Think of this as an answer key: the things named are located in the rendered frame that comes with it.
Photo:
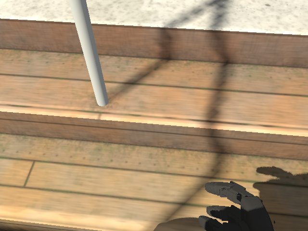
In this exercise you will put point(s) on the right robot hand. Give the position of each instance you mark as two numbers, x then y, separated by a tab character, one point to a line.
252	216

